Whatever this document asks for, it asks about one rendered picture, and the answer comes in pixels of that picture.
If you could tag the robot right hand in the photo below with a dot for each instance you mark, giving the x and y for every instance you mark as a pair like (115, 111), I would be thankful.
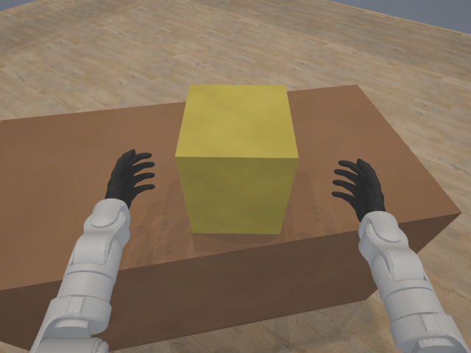
(367, 189)

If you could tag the robot left hand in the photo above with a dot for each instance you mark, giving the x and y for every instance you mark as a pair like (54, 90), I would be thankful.
(122, 181)

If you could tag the pedestal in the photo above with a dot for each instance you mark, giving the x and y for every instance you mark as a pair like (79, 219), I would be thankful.
(173, 283)

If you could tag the robot right forearm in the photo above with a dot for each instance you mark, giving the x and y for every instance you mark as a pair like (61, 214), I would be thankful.
(418, 321)

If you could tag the robot left forearm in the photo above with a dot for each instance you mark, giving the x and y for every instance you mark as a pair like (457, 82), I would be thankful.
(82, 307)

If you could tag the left robot upper arm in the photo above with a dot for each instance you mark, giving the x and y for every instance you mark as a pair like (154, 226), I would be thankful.
(72, 345)

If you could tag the carton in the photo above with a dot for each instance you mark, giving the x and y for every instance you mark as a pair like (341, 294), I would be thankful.
(236, 157)

